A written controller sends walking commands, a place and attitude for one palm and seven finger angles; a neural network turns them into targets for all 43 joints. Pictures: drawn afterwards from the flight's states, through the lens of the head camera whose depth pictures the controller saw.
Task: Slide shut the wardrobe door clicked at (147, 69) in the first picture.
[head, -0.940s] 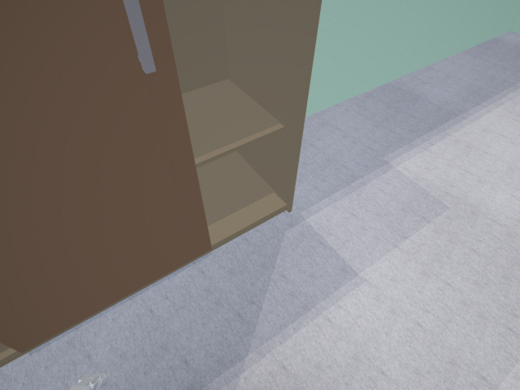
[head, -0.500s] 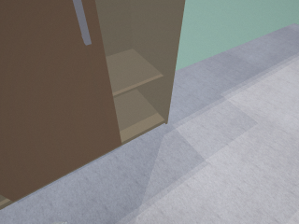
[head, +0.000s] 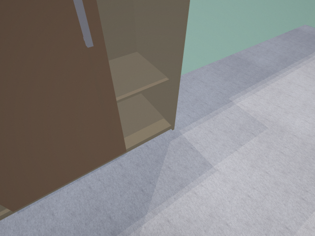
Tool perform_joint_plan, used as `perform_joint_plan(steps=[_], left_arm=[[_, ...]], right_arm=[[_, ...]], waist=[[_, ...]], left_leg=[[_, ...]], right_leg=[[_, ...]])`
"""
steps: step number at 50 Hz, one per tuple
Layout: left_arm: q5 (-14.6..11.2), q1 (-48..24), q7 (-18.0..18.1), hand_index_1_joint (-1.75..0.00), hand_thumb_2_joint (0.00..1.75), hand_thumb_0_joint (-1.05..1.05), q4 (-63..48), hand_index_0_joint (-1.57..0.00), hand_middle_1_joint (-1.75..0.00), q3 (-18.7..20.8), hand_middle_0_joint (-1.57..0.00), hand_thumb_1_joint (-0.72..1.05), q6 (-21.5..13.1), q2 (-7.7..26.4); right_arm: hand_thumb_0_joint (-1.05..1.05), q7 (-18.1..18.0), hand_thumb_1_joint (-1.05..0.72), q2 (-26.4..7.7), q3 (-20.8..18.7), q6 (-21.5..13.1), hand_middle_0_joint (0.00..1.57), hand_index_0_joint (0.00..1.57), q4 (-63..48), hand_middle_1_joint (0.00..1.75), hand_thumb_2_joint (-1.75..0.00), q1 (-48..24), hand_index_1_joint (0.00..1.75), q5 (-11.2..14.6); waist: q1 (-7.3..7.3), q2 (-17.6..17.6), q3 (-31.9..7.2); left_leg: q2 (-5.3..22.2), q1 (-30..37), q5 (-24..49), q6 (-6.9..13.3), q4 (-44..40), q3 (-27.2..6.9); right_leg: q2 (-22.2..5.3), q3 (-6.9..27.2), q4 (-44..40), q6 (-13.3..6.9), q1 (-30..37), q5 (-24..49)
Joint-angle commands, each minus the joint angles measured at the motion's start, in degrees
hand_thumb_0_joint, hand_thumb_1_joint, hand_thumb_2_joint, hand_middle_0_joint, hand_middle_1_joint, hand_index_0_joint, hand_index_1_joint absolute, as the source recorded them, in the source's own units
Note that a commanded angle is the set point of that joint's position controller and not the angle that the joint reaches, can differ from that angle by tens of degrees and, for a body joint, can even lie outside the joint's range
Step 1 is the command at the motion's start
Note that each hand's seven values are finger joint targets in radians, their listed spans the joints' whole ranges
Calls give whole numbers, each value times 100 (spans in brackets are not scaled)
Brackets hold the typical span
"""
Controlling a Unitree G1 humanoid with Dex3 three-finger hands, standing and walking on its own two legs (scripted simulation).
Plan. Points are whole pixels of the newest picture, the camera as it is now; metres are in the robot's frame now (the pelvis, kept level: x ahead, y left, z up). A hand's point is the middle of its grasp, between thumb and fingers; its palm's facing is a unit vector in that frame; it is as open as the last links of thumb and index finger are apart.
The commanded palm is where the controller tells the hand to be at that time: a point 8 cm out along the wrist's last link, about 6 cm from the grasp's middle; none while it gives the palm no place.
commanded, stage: stand and wait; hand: left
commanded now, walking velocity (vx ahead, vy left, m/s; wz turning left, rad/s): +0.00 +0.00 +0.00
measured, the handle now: (80, 15) +0.73 +0.32 +0.23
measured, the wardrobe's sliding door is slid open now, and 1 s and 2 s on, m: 0.43 0.43 0.43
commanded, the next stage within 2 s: look at it before walking up in 0.10 s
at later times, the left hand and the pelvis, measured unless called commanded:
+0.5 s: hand out of the picture +0.06 +0.24 -0.16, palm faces -0.03 -0.95 -0.32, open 7.4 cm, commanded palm none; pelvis +0.00 +0.00 +0.00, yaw +0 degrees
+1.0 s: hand out of the picture +0.07 +0.23 -0.17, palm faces -0.05 -0.95 -0.31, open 7.4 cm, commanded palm none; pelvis +0.00 +0.00 +0.00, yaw -4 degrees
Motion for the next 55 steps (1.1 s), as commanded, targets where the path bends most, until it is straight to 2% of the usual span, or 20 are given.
perform_joint_plan(steps=[1, 8, 14, 22, 28, 39, 41, 42, 44, 46, 48, 50, 51, 53, 54, 55], left_arm=[[-9, -203, 50, -30, 90, 0, -356, -20, -30, 246, -20, 90, -130, 1169], [2, -196, 45, -30, 90, 0, -349, -20, -30, 249, -20, 90, -133, 1166], [-6, -179, 48, -30, 90, 0, -340, -20, -30, 251, -20, 90, -146, 1155], [-4, -148, 42, -30, 90, 0, -307, -20, -30, 242, -20, 90, -144, 1166], [2, -153, 46, -30, 90, 0, -296, -20, -30, 255, -20, 90, -143, 1179], [4, -161, 48, -30, 90, 0, -296, -20, -30, 262, -20, 90, -156, 1207], [2, -182, 40, -30, 90, 0, -303, -20, -30, 265, -20, 90, -146, 1217], [1, -164, 41, -30, 90, 0, -322, -20, -30, 258, -20, 90, -103, 1094], [-4, 62, 68, -30, 90, 0, -324, -20, -30, 202, -20, 90, 30, 663], [3, 146, 59, -30, 90, 0, -446, -20, -30, 250, -20, 90, 109, 673], [17, 193, 38, -30, 90, 0, -572, -20, -30, 302, -20, 90, 161, 677], [28, 211, -1, -30, 90, 0, -731, -20, -30, 344, -20, 90, 209, 610], [29, 265, -23, -30, 90, 0, -792, -20, -30, 363, -20, 90, 234, 550], [31, 358, -43, -30, 90, 0, -896, -20, -30, 406, -20, 90, 286, 413], [33, 411, -51, -30, 90, 0, -951, -20, -30, 437, -20, 90, 306, 356], [30, 477, -66, -30, 90, 0, -998, -20, -30, 463, -20, 90, 317, 312]], right_arm=[[0, -74, -90, -1094, -184, -148, 20, 20, -338, 30, -90, -250, 30, -11], [0, -67, -90, -1072, -192, -143, 20, 20, -325, 30, -90, -212, 30, -9], [0, -75, -90, -1103, -191, -167, 20, 20, -322, 30, -90, -205, 30, -9], [0, -76, -90, -1127, -194, -164, 20, 20, -307, 30, -90, -266, 30, -6], [0, -79, -90, -1140, -200, -177, 20, 20, -316, 30, -90, -246, 30, 2], [0, -80, -90, -1164, -194, -184, 20, 20, -329, 30, -90, -311, 30, 4], [0, -91, -90, -1197, -211, -181, 20, 20, -342, 30, -90, -336, 30, -5], [0, -103, -90, -1064, -198, -162, 20, 20, -345, 30, -90, -245, 30, -14], [0, -126, -90, -572, -134, -77, 20, 20, -323, 30, -90, 38, 30, -20], [0, -166, -90, -613, -184, -13, 20, 20, -437, 30, -90, 145, 30, -22], [0, -189, -90, -706, -271, 22, 20, 20, -573, 30, -90, 185, 30, -26], [0, -205, -90, -781, -353, 52, 20, 20, -733, 30, -90, 174, 30, -35], [0, -205, -90, -823, -391, 56, 20, 20, -806, 30, -90, 121, 30, -39], [0, -193, -90, -845, -451, 38, 20, 20, -938, 30, -90, 71, 30, -40], [0, -190, -90, -804, -469, 34, 20, 20, -1012, 30, -90, 12, 30, -52], [0, -192, -90, -781, -484, 27, 20, 20, -1100, 30, -90, -81, 30, -61]], waist=[[-5, -97, -238], [-9, -104, -188], [-12, -15, -352], [-4, -25, -221], [-7, -17, -361], [5, -57, -383], [4, -27, -288], [-25, -50, -295], [-39, -36, -292], [-50, 5, -276], [-56, 118, -320], [-48, 396, -205], [-20, 593, -138], [16, 1017, -106], [32, 1002, -93], [87, 1003, -26]], left_leg=[[576, -27, 502, 190, -369, -516], [585, -62, 420, 185, -386, -517], [610, 36, 663, 190, -374, -531], [613, 36, 603, 193, -430, -537], [640, 86, 799, 203, -434, -540], [636, 150, 956, 201, -437, -536], [643, 195, 878, 191, -438, -498], [662, 237, 904, 171, -357, -428], [697, 257, 1021, 101, -129, -219], [766, 278, 1072, 105, 32, -124], [930, 362, 1149, 189, 95, -147], [1195, 227, 1032, 360, 10, -274], [1398, 89, 984, 495, -76, -365], [1894, -70, 1343, 910, -283, -574], [2033, -254, 1473, 1045, -294, -573], [2072, -465, 1549, 1056, -207, -462]], right_leg=[[-657, 628, -477, -152, -53, 347], [-647, 625, -524, -145, -122, 210], [-652, 598, -455, -145, -10, 520], [-642, 590, -507, -131, -70, 492], [-639, 549, -442, -123, 67, 687], [-676, 519, -477, -115, 144, 868], [-647, 578, -495, -125, 11, 845], [-629, 612, -412, -121, -81, 959], [-604, 626, -153, -57, -254, 1254], [-529, 662, 131, -66, -458, 1412], [-390, 615, 500, -52, -727, 1379], [-183, 466, 986, 13, -998, 893], [-97, 362, 1344, 38, -1100, 360], [-13, 105, 2411, 106, -1306, -1268], [-94, 99, 2737, 111, -1253, -1623], [-209, 127, 2753, 88, -1126, -1683]])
